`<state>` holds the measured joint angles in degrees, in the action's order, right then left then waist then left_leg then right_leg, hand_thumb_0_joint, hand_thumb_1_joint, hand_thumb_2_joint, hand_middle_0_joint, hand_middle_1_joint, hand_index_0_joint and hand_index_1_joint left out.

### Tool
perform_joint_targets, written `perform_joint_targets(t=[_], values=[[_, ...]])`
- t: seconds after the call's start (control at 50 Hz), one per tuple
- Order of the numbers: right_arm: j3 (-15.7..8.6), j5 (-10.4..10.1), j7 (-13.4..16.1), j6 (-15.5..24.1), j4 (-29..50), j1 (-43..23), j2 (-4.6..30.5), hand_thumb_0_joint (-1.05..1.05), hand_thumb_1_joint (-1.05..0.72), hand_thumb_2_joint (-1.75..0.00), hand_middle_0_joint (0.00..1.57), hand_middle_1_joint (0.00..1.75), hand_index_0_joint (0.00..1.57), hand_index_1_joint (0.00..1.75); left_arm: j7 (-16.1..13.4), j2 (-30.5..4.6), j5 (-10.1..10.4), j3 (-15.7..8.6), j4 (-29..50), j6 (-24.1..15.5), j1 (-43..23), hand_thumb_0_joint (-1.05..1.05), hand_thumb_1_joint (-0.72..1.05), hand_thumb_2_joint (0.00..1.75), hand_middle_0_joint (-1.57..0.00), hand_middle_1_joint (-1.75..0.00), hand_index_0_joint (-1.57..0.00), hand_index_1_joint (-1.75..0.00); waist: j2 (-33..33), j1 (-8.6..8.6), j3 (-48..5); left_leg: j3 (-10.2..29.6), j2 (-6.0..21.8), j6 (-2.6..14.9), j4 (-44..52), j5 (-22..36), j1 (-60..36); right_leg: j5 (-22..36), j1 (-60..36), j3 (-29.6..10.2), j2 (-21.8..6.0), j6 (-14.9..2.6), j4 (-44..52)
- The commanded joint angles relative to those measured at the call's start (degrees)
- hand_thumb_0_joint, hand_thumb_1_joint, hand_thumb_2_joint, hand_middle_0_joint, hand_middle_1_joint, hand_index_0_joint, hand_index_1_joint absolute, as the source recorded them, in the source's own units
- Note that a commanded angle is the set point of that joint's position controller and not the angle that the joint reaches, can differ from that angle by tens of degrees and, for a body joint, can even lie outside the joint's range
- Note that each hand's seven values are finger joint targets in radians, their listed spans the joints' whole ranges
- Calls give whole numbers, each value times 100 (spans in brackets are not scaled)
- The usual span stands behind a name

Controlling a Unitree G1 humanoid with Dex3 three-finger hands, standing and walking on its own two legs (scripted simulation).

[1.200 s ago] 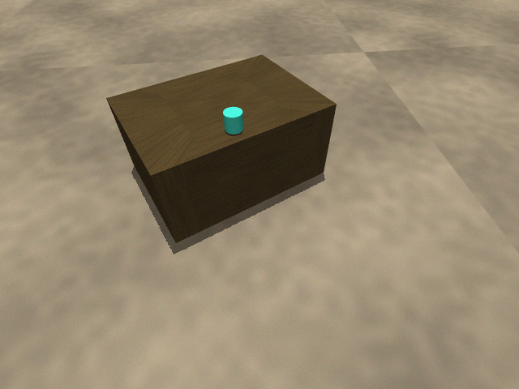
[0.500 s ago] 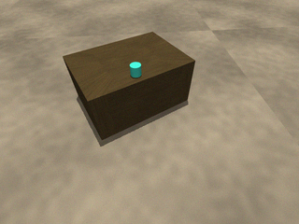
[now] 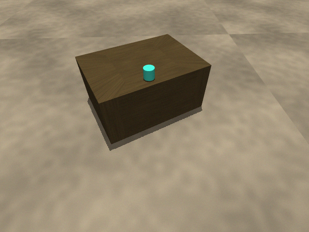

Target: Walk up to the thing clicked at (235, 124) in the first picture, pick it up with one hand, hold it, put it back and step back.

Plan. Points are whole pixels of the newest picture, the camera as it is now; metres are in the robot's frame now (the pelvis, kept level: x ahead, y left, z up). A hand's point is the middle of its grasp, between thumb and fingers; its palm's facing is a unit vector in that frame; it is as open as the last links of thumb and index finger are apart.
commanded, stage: walk up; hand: right
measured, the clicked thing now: (149, 72) +1.20 +0.07 -0.29
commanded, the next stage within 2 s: none
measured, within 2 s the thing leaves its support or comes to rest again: neither
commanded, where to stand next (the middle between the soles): +0.73 +0.08 m, yaw +27 degrees
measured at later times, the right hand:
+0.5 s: hand (222, 207) +0.24 -0.18 -0.13, palm faces -0.23 +0.88 -0.42, open 7.4 cm
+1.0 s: hand (200, 126) +0.57 -0.17 -0.14, palm faces -0.42 +0.81 -0.42, open 7.4 cm
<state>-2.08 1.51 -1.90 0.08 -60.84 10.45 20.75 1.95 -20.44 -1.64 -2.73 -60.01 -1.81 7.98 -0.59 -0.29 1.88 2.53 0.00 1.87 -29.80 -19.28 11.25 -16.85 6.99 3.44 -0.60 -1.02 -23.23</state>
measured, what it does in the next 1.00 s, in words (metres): walks ahead, turning left: left foot, then right foot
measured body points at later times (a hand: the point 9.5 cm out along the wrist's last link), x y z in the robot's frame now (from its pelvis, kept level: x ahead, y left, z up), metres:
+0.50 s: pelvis +0.15 +0.08 -0.01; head +0.15 +0.11 +0.44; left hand +0.15 +0.41 -0.13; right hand +0.25 -0.23 -0.10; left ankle +0.12 +0.19 -0.74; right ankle +0.26 -0.07 -0.70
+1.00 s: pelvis +0.37 +0.05 -0.01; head +0.40 +0.07 +0.44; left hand +0.29 +0.36 -0.12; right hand +0.59 -0.21 -0.11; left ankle +0.42 +0.20 -0.72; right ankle +0.38 -0.05 -0.74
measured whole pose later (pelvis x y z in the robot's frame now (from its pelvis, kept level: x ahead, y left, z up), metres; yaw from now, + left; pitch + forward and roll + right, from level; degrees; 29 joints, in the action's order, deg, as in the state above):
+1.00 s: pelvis +0.37 +0.05 -0.01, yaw +21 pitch -2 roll +0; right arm -3.2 0.8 -1.5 4.8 -46.8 16.3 24.0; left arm 4.3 -23.1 -1.6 -3.8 -45.2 -2.5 19.6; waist 0.6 3.6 5.0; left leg -3.3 3.2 1.2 -43.4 -17.3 27.6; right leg -19.8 9.9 8.6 -1.6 -2.4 -31.5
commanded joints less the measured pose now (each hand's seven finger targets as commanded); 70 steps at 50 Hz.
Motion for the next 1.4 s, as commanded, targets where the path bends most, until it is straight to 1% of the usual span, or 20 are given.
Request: perform_joint_targets(t=[0.0,0.08,0.2,0.22,0.24,0.26,0.36,0.52,0.64,0.66,0.7,0.8,0.96,1.02,1.04,1.06,1.08,1.18,1.3,1.38], values=[[-452,109,-99,161,1096,-916,1353,0,-90,-90,20,30,20,30,-25,-1819,-82,-627,812,-203,202,0,90,90,-20,-30,-20,-30,579,613,522,19,569,-83,-2297,-509,3046,-2325,-720,-2457,-2603,-1392,1793],[-586,32,-312,216,1119,-191,1363,0,-90,-90,20,30,20,30,56,-1875,-157,-641,1184,-274,-184,0,90,90,-20,-30,-20,-30,856,241,388,-61,834,-177,-1393,-354,1892,-1408,-228,-850,-1916,-1092,1455],[-824,57,-165,347,795,1450,1528,0,-90,-90,20,30,20,30,174,-1454,-114,-497,1429,-109,140,0,90,90,-20,-30,-20,-30,-346,-433,-411,-1092,-139,-30,-337,338,-1538,-297,1645,705,-946,-601,-1690],[-939,80,-51,373,751,2122,1956,0,-90,-90,20,30,20,30,199,-1080,-66,-382,1493,-69,329,0,90,90,-20,-30,-20,-30,-1522,-779,-443,374,525,403,534,-1203,-2035,-805,2553,862,-463,-385,-3683],[-969,42,-29,426,998,2094,2582,0,-90,-90,20,30,20,30,194,-1060,4,-363,1730,-81,53,0,90,90,-20,-30,-20,-30,-2231,-772,-319,4073,2007,1164,2074,-2511,-1520,-1923,3509,160,193,-206,-4616],[-993,-127,-23,425,1207,1554,2675,0,-90,-90,20,30,20,30,151,-1669,-41,-429,1776,-78,-268,0,90,90,-20,-30,-20,-30,-1015,-573,38,4797,2565,1606,2410,-3143,-713,-1713,3386,-752,-414,-199,-4756],[-636,-135,59,620,1504,946,1856,0,-90,-90,20,30,20,30,245,-1638,50,-500,1148,15,798,0,90,90,-20,-30,-20,-30,-579,113,168,1560,1290,897,1705,-759,251,-182,2240,-527,-766,-25,-3590],[-687,-114,98,732,1742,1339,1953,0,-90,-90,20,30,20,30,395,-1463,-25,-557,1654,14,-58,0,90,90,-20,-30,-20,-30,-596,-172,518,1303,1317,996,1697,-592,210,545,2409,-334,-675,50,-1914],[-560,-82,238,681,1913,1103,1749,0,-90,-90,20,30,20,30,314,-1396,-3,-683,1520,-155,915,0,90,90,-20,-30,-20,-30,-277,561,-278,506,988,572,-602,2708,383,416,87,45,-141,-188,-765],[-440,-115,239,664,1941,1328,1373,0,-90,-90,20,30,20,30,246,-1736,-54,-821,1368,-222,1548,0,90,90,-20,-30,-20,-30,779,826,-619,96,487,369,-2297,2321,1002,-97,-814,-482,-446,-366,-345],[-388,-157,336,634,1979,1276,1409,0,-90,-90,20,30,20,30,180,-2294,36,-857,1476,-231,1618,0,90,90,-20,-30,-20,-30,1705,730,-479,-87,-210,111,-4237,-1101,2825,-1144,-1072,-3844,-2515,-1232,949],[-433,-138,149,593,1525,1387,1415,0,-90,-90,20,30,20,30,141,-1646,63,-585,1720,-253,839,0,90,90,-20,-30,-20,-30,1092,177,433,-49,467,41,-3149,-227,2020,586,611,-1271,-1498,-1213,704],[-438,-122,105,615,1797,720,1211,0,-90,-90,20,30,20,30,179,-1700,5,-515,2035,-164,1152,0,90,90,-20,-30,-20,-30,787,353,13,-772,218,-98,-878,534,1069,1356,506,-499,-1398,-1203,106],[-576,-100,230,689,1522,1629,1430,0,-90,-90,20,30,20,30,183,-1462,39,-376,2186,-91,984,0,90,90,-20,-30,-20,-30,-1,-283,-419,-840,-51,127,-96,1041,-1043,1550,1469,107,-925,-801,-1637],[-716,-10,308,720,1493,2099,1884,0,-90,-90,20,30,20,30,164,-1165,58,-294,2247,-77,1176,0,90,90,-20,-30,-20,-30,-912,-522,-703,603,828,514,400,19,-1781,837,2317,325,-499,-511,-3202],[-825,28,384,727,1688,2194,2421,0,-90,-90,20,30,20,30,165,-1011,51,-319,2278,-39,1406,0,90,90,-20,-30,-20,-30,-1423,-374,-722,3546,2501,1133,1120,-491,-2117,-1515,3600,57,104,-194,-4300],[-887,-220,392,692,1782,1942,2534,0,-90,-90,20,30,20,30,103,-1826,18,-507,2167,59,1259,0,90,90,-20,-30,-20,-30,-459,-423,-712,4020,2898,1681,1327,-942,-1538,-1596,3388,-761,-262,-190,-4791],[-586,-179,362,722,1835,998,1924,0,-90,-90,20,30,20,30,193,-1612,20,-539,1730,123,1641,0,90,90,-20,-30,-20,-30,-603,149,146,1011,1735,1116,983,894,318,-633,2549,-701,-729,-11,-4079],[-666,-78,257,740,1847,860,2266,0,-90,-90,20,30,20,30,378,-1485,7,-570,1773,139,1067,0,90,90,-20,-30,-20,-30,-1115,24,278,569,1460,1009,1158,-1026,1023,-84,1847,-253,-646,17,-2283],[-614,-39,233,611,1824,564,2113,0,-90,-90,20,30,20,30,345,-1596,-16,-699,1429,33,1581,0,90,90,-20,-30,-20,-30,-658,460,19,187,1167,731,152,-1623,1847,-147,281,150,-285,-81,-1607]])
